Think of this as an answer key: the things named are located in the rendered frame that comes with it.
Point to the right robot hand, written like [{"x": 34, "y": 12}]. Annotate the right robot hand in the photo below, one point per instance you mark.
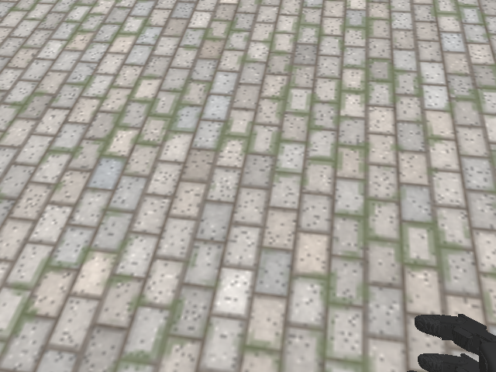
[{"x": 464, "y": 332}]

